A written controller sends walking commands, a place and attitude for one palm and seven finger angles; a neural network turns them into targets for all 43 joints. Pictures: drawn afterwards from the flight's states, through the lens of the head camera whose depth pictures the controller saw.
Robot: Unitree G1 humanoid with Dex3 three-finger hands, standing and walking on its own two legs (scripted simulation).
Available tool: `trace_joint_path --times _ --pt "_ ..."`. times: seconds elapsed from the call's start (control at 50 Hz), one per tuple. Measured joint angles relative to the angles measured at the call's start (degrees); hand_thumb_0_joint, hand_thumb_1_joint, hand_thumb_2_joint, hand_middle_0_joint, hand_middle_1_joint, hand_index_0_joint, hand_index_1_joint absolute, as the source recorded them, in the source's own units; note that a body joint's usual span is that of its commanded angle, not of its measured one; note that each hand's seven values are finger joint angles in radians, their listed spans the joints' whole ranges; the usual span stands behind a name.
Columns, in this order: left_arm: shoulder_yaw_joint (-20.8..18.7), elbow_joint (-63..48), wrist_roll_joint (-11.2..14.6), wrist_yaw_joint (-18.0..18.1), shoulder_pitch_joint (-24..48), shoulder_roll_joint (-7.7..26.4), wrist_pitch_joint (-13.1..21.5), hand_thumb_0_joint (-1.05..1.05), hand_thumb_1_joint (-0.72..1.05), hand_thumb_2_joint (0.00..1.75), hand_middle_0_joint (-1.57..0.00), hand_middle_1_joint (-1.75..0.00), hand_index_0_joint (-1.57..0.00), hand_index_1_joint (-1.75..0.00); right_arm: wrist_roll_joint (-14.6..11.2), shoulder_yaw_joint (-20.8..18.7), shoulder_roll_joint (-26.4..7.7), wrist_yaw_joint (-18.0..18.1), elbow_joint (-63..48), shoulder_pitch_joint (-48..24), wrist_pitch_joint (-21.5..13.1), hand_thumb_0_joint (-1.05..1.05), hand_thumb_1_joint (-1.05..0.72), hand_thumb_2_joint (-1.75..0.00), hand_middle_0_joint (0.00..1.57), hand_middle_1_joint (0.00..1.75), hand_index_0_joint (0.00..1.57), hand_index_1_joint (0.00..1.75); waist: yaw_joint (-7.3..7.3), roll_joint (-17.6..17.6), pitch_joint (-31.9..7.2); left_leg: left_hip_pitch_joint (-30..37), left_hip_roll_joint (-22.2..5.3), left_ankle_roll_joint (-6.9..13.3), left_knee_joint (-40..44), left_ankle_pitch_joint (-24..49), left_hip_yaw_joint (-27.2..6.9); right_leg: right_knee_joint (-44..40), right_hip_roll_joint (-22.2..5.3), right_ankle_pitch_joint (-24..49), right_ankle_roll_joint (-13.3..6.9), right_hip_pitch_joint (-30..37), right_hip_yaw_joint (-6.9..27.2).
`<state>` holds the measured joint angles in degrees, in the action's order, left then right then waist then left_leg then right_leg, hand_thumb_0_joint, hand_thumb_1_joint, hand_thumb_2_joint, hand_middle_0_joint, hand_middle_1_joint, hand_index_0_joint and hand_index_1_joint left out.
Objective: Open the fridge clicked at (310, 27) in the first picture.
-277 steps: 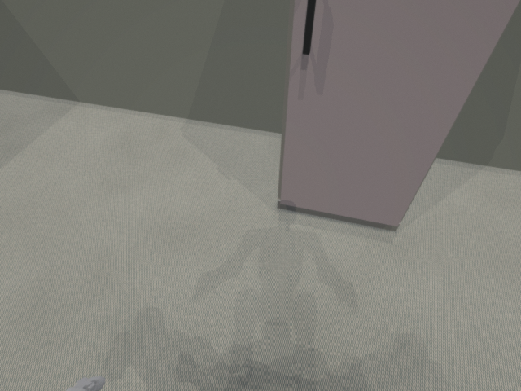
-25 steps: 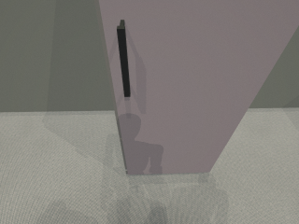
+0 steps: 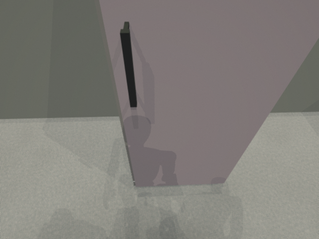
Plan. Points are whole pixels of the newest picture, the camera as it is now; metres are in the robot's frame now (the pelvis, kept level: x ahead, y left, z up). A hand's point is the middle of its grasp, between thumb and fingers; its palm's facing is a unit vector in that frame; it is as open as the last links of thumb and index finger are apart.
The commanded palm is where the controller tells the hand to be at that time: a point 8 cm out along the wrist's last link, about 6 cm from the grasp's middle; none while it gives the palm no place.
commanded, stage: come to a stop and stand still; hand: left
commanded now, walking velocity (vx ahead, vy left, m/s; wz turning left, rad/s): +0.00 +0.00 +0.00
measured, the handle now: (130, 69) +0.49 +0.11 +0.18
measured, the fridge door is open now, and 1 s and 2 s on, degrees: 0 0 0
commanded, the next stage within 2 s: look again from close up in 0.04 s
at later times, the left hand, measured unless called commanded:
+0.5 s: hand out of the picture +0.00 +0.20 -0.18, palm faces +0.03 -0.98 -0.20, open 7.4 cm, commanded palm none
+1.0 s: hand out of the picture -0.10 +0.19 -0.19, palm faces +0.06 -0.99 -0.16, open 7.4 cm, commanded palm none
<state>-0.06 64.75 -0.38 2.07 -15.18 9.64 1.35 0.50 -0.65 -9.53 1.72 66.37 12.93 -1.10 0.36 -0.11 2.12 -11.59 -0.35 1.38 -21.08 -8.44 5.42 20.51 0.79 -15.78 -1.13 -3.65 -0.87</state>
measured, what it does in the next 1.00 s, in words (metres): shifts its weight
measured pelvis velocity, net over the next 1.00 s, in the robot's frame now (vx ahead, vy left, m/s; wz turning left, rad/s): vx -0.04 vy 0.03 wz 0.03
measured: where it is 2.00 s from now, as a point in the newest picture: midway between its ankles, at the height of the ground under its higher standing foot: outside the picture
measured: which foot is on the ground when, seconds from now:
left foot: down 0.00-1.00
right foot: down 0.00-1.00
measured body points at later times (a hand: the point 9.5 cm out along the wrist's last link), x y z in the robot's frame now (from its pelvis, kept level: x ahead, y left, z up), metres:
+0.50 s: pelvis -0.02 +0.02 -0.01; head -0.04 +0.03 +0.44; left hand +0.00 +0.25 -0.17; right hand +0.03 -0.21 -0.16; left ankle +0.03 +0.10 -0.74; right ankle -0.05 -0.10 -0.74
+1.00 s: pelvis -0.04 +0.03 -0.01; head -0.06 +0.04 +0.44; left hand -0.11 +0.24 -0.17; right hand -0.04 -0.20 -0.16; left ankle +0.03 +0.10 -0.74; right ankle -0.05 -0.10 -0.74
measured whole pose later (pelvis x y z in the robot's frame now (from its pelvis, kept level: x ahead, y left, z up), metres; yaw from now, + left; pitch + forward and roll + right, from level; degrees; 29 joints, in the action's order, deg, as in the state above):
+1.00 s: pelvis -0.04 +0.03 -0.01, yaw +1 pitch -2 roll -1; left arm 1.1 63.4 -0.9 2.0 -24.1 9.2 0.4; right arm 0.5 -0.3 -8.8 1.0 63.1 17.6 -0.3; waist -0.4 -0.9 -0.5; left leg -16.9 1.2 3.9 -24.1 -6.1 4.6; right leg 25.6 -0.9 -14.8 0.8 -9.4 -1.9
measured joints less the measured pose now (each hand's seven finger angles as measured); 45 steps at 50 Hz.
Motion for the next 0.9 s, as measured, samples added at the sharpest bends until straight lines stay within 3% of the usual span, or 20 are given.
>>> trace_joint_path --times 0.14,0.22,0.38,0.58,0.9 --pt "-0.02 0.03 -0.04 -0.27 0.96 1.16 -0.07 0.00 0.90 0.90 -0.20 -0.30 -0.20 -0.30 0.02 0.01 -1.48 -0.13 -0.09 -1.57 -0.05 0.00 -0.90 -0.90 0.20 0.30 0.20 0.30 -0.14 -0.07 0.27 0.74 0.14 0.01 0.52 -0.15 0.03 -0.86 -0.11 0.05 0.06 0.89 0.04" --pt "0.63 -1.93 -0.36 1.24 0.03 0.66 1.54 0.00 0.90 0.90 -0.20 -0.30 -0.20 -0.30 0.38 0.15 -2.95 -0.27 -4.29 -1.77 -0.45 0.00 -0.90 -0.90 0.20 0.30 0.20 0.30 0.38 1.49 0.57 -2.86 -0.92 0.15 -5.31 -2.77 -0.25 2.20 0.71 -0.79 0.24 -1.50 0.01" --pt "1.14 -5.33 -0.19 0.83 -1.19 0.53 -0.11 0.00 0.90 0.90 -0.20 -0.30 -0.20 -0.30 0.45 0.45 -1.71 -0.30 -8.03 -0.02 0.45 0.00 -0.90 -0.90 0.19 0.30 0.20 0.30 0.05 0.78 -1.03 -3.53 0.19 1.28 -9.66 -4.52 -0.32 8.64 -0.59 -4.12 0.93 -2.80 -0.29" --pt "1.27 -6.31 -0.54 -0.12 -3.76 0.44 -1.29 0.00 0.90 0.90 -0.20 -0.30 -0.20 -0.30 0.59 0.47 -0.41 -1.01 -8.04 2.42 1.05 0.00 -0.92 -0.90 0.20 0.30 0.20 0.30 -0.25 -0.38 -2.93 -4.96 1.22 2.29 -7.13 -1.49 -0.33 8.06 -1.52 -2.15 1.48 -4.99 -0.48" --pt "0.98 -2.00 -0.56 -0.18 -8.80 0.32 -1.09 0.00 0.91 0.90 -0.20 -0.30 -0.20 -0.30 0.08 0.21 -0.05 -0.79 -3.92 4.98 0.91 0.00 -0.90 -0.90 0.20 0.30 0.20 0.30 -0.78 -0.87 -2.53 -5.35 1.64 2.64 -3.44 1.82 -0.67 5.43 -1.75 0.55 1.94 -5.75 -0.87"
